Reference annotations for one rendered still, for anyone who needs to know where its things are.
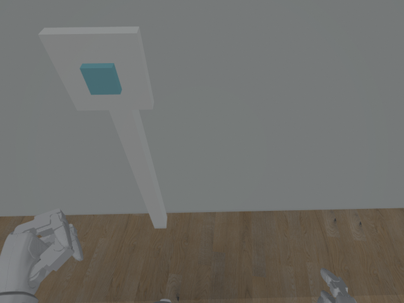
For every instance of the button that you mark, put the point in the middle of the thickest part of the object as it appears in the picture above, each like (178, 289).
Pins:
(101, 78)

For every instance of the left robot hand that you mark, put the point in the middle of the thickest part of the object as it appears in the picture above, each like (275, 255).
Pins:
(19, 269)

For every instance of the right robot hand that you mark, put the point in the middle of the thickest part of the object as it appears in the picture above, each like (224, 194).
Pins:
(338, 289)

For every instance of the panel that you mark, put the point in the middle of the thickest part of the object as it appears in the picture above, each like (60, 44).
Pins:
(69, 48)

